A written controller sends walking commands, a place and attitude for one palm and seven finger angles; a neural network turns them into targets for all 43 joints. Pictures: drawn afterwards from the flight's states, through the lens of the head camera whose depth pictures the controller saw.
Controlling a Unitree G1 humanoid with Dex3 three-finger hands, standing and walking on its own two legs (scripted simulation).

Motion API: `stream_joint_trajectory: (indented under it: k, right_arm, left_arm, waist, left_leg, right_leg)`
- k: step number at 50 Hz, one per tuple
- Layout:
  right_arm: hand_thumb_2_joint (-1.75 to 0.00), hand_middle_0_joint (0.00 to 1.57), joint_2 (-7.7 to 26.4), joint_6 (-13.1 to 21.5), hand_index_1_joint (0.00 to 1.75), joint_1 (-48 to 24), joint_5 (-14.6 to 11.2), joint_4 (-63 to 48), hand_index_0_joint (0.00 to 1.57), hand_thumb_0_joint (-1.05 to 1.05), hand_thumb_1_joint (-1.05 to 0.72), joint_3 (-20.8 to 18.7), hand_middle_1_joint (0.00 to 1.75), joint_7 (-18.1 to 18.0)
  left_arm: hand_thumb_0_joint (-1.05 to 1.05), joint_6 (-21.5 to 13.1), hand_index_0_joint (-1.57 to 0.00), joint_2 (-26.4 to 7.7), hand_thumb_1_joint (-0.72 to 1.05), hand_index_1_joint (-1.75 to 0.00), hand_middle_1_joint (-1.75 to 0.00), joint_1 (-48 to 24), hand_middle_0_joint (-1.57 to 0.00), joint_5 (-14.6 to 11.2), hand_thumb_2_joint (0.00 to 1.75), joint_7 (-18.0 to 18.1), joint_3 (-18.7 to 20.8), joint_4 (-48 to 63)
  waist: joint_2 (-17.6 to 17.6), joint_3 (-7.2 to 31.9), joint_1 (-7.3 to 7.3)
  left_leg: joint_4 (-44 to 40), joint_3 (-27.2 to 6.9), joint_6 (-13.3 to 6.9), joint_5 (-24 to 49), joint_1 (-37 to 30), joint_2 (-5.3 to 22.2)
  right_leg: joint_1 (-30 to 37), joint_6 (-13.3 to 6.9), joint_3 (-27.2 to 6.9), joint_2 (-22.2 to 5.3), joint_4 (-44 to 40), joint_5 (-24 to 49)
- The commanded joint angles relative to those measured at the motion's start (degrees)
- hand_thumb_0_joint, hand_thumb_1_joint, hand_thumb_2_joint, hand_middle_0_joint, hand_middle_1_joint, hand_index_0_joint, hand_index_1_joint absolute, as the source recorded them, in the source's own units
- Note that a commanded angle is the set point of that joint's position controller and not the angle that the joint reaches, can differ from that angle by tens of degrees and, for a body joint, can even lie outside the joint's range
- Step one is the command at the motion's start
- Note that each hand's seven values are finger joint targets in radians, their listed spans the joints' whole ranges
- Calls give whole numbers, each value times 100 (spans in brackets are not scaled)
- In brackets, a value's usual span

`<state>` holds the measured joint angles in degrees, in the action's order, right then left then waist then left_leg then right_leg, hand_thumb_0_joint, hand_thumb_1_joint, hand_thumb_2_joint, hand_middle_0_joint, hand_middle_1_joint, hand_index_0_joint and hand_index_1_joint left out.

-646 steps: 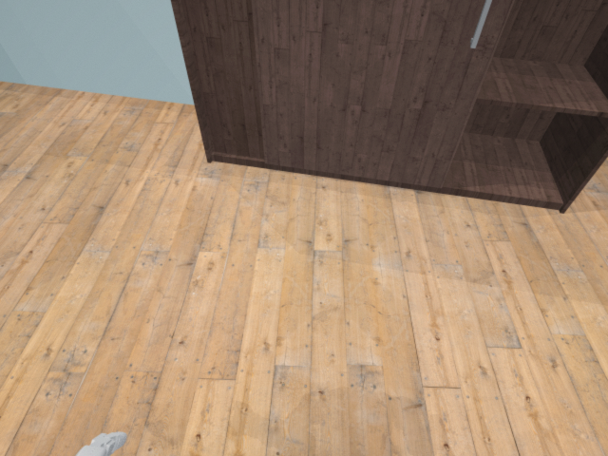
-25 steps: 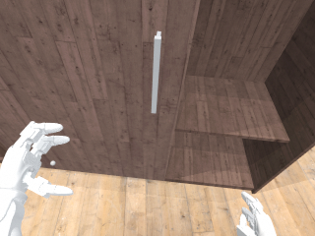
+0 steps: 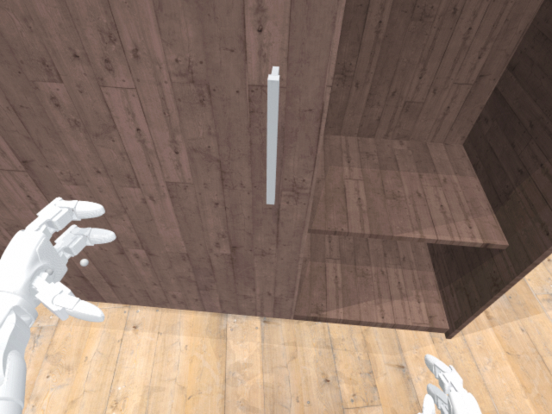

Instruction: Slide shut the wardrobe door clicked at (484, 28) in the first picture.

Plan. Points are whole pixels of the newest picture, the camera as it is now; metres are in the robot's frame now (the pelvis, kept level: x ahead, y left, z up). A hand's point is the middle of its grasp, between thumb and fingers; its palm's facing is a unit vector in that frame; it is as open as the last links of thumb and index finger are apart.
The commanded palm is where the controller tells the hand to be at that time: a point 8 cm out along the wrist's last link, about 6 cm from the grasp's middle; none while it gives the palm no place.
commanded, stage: raise the hand with hooked fingers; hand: left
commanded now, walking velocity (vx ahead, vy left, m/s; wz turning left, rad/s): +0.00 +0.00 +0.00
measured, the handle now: (272, 144) +0.53 +0.05 +0.11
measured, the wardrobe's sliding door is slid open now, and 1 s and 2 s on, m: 0.57 0.57 0.57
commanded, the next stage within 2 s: move the hooked fingers beside the handle in 0.34 s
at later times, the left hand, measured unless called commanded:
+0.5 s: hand (98, 262) +0.27 +0.25 +0.11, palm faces +0.06 -1.00 -0.06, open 14.0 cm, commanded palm +0.25 +0.29 +0.11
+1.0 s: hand (156, 219) +0.35 +0.20 +0.10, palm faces -0.01 -1.00 -0.02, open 14.0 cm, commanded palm +0.32 +0.25 +0.10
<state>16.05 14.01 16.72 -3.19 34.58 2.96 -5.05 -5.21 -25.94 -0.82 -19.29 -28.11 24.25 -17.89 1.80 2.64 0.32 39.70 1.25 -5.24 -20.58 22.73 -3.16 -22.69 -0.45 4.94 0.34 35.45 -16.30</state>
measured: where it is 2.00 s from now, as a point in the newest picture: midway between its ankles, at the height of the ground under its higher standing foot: outside the picture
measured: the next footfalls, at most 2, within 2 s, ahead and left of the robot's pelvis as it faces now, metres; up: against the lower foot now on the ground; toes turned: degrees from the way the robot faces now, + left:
none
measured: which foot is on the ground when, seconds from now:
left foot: down 0.00-1.00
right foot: down 0.00-1.00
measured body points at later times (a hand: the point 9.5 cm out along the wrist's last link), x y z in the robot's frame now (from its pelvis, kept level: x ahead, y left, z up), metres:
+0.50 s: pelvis +0.00 -0.03 +0.00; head +0.01 -0.03 +0.45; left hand +0.26 +0.30 +0.11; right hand +0.17 -0.27 -0.07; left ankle +0.00 +0.05 -0.72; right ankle +0.02 -0.12 -0.72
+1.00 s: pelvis +0.01 -0.04 +0.00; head +0.03 -0.05 +0.45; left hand +0.34 +0.25 +0.11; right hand +0.13 -0.30 -0.09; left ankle +0.00 +0.05 -0.72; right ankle +0.02 -0.12 -0.72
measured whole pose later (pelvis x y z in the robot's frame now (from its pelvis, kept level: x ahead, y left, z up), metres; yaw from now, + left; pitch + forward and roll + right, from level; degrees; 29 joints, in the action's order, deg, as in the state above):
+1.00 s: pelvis +0.01 -0.04 +0.00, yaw -1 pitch +6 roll -1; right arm 15.9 11.5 17.8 -3.6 36.0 2.2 -4.8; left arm -9.8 -23.2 -13.2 -17.7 -23.8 21.7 -29.6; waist 2.1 3.6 -1.6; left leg 38.8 1.5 -2.5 -20.6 24.0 -1.2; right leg -25.4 -3.2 4.6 2.3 36.4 -17.1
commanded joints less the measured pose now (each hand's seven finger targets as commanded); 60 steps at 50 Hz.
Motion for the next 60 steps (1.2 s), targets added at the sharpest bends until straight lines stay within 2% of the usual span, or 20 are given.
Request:
stream_joint_trajectory:
  k: [1, 5, 9, 13, 18, 24, 25, 26, 31, 35, 38, 41, 44, 45, 48, 49, 53, 54, 55, 60]
  right_arm:
    - [-90, 20, 768, 437, 30, -425, 69, -883, 20, 0, -90, -366, 30, 4]
    - [-90, 20, 741, 432, 30, -337, 76, -737, 20, 0, -90, -374, 30, 6]
    - [-90, 20, 773, 384, 30, -352, 30, -660, 20, 0, -90, -388, 30, -41]
    - [-90, 20, 791, 398, 30, -451, -2, -757, 20, 0, -90, -397, 30, -84]
    - [-90, 20, 754, 428, 30, -510, 15, -744, 20, 0, -90, -366, 30, -100]
    - [-90, 20, 734, 403, 30, -519, 15, -662, 20, 0, -90, -355, 30, -116]
    - [-90, 20, 718, 405, 30, -541, -2, -684, 20, 0, -90, -340, 30, -118]
    - [-90, 20, 719, 403, 30, -546, -8, -660, 20, 0, -90, -334, 30, -140]
    - [-90, 20, 763, 352, 30, -495, -27, -569, 20, 0, -90, -323, 30, -209]
    - [-90, 20, 747, 270, 30, -482, -26, -585, 20, 0, -90, -315, 30, -217]
    - [-90, 20, 704, 258, 30, -443, -17, -586, 20, 0, -90, -308, 30, -190]
    - [-90, 20, 692, 225, 30, -335, -2, -608, 20, 0, -90, -327, 30, -131]
    - [-90, 20, 715, 162, 30, -244, -1, -620, 20, 0, -90, -350, 30, -61]
    - [-90, 20, 702, 138, 30, -252, -20, -664, 20, 0, -90, -358, 30, -37]
    - [-90, 20, 751, 21, 30, -187, -40, -638, 20, 0, -90, -373, 30, -19]
    - [-90, 20, 763, -8, 30, -170, -21, -623, 20, 0, -90, -374, 30, -13]
    - [-90, 20, 698, -71, 30, -75, -4, -610, 20, 0, -90, -421, 30, -10]
    - [-90, 20, 716, -102, 30, -31, 14, -575, 20, 0, -90, -425, 30, -12]
    - [-90, 20, 688, -114, 30, -34, 0, -561, 20, 0, -90, -405, 30, -10]
    - [-90, 20, 712, -198, 30, 67, -13, -400, 20, 0, -90, -424, 30, -17]
  left_arm:
    - [0, -721, -30, -1556, -50, -120, -120, -1049, -30, -231, 30, 157, 808, 1879]
    - [0, -902, -30, -1481, -50, -120, -120, -1004, -30, -224, 30, 318, 861, 1784]
    - [0, -657, -30, -1175, -50, -120, -120, -1015, -30, -184, 30, 192, 549, 1231]
    - [0, -546, -30, -1222, -50, -120, -120, -1117, -30, -187, 30, 55, 487, 1323]
    - [0, -753, -30, -1359, -50, -120, -120, -1159, -30, -245, 30, 113, 671, 1411]
    - [0, -798, -30, -1365, -50, -120, -120, -1201, -30, -255, 30, 118, 712, 1153]
    - [0, -793, -30, -1158, -50, -120, -120, -1388, -30, -242, 30, 86, 459, 1234]
    - [0, -760, -30, -1080, -50, -120, -120, -1599, -30, -242, 30, 80, 344, 1134]
    - [0, -725, -30, -1113, -50, -120, -120, -2299, -30, -149, 30, 122, 147, 742]
    - [0, -810, -30, -1420, -50, -120, -120, -2747, -30, -56, 30, 232, 343, 438]
    - [0, -932, -30, -1422, -50, -120, -120, -3022, -30, 0, 30, 338, 309, 415]
    - [0, -967, -30, -1363, -50, -120, -120, -2814, -30, 4, 30, 380, 317, 306]
    - [0, -878, -30, -1253, -50, -120, -120, -2403, -30, 5, 30, 413, 301, 24]
    - [0, -810, -30, -1131, -50, -120, -120, -2293, -30, 1, 30, 416, 238, -1]
    - [0, -673, -30, -1145, -50, -120, -120, -2682, -30, 35, 30, 492, 200, -194]
    - [0, -680, -30, -1202, -50, -120, -120, -2782, -30, 60, 30, 538, 231, -219]
    - [0, -955, -30, -1160, -50, -120, -120, -3389, -30, 144, 30, 694, 139, 280]
    - [0, -1015, -30, -1327, -50, -120, -120, -3338, -30, 173, 30, 752, 274, 220]
    - [0, -1090, -30, -1106, -50, -120, -120, -3604, -30, 187, 30, 752, 30, 242]
    - [0, -1150, -30, -918, -50, -120, -120, -3844, -30, 265, 30, 797, -182, -316]
  waist:
    - [511, 1422, 164]
    - [643, 1229, 129]
    - [541, 779, 30]
    - [371, 1067, 13]
    - [161, 1081, 34]
    - [264, 1024, 42]
    - [399, 1022, -22]
    - [320, 927, -71]
    - [114, 759, -201]
    - [100, 995, -149]
    - [430, 1354, -104]
    - [264, 1655, -54]
    - [52, 1602, 40]
    - [67, 1539, 26]
    - [-102, 1170, -96]
    - [-161, 1110, -76]
    - [197, 1725, -187]
    - [89, 1715, -146]
    - [209, 1710, -269]
    - [192, 1659, -318]
  left_leg:
    - [-794, -845, 662, 2155, -887, 434]
    - [-793, -746, 676, 2335, -839, 422]
    - [-860, -676, 591, 1722, -576, 388]
    - [-817, -626, 478, 1597, -616, 356]
    - [-809, -584, 419, 1415, -491, 329]
    - [-731, -442, 381, 1424, -359, 280]
    - [-733, -435, 375, 1389, -406, 274]
    - [-727, -443, 368, 1256, -390, 281]
    - [-714, -457, 329, 770, -174, 269]
    - [-662, -402, 320, 650, 15, 239]
    - [-654, -401, 343, 879, -140, 240]
    - [-599, -356, 332, 1237, -137, 245]
    - [-591, -309, 332, 1568, 14, 244]
    - [-585, -264, 325, 1616, 14, 242]
    - [-621, -245, 336, 1365, 233, 249]
    - [-609, -257, 326, 1388, 279, 256]
    - [-557, -217, 314, 1550, -130, 246]
    - [-527, -224, 308, 1560, -67, 260]
    - [-534, -222, 308, 1527, -125, 254]
    - [-530, -257, 326, 1546, -204, 268]
  right_leg:
    - [406, -182, -85, 106, -232, 911]
    - [409, -174, -78, 110, -256, 1064]
    - [257, -173, -91, 79, -372, 791]
    - [348, -145, -152, 57, -403, 825]
    - [483, -136, -188, 63, -417, 783]
    - [623, -137, -289, 26, -447, 931]
    - [530, -124, -281, 25, -441, 922]
    - [434, -115, -281, 27, -455, 829]
    - [261, -90, -367, 0, -531, 354]
    - [474, -80, -516, -53, -523, 165]
    - [611, -103, -490, -57, -420, 445]
    - [868, -92, -494, -44, -324, 946]
    - [1035, -93, -461, -47, -259, 1420]
    - [954, -78, -476, -40, -260, 1553]
    - [697, -45, -471, -38, -323, 1351]
    - [741, -67, -478, -39, -305, 1352]
    - [799, -50, -534, -18, -255, 1491]
    - [872, -59, -546, -11, -242, 1482]
    - [772, -46, -546, -1, -239, 1479]
    - [599, -73, -498, 12, -224, 1483]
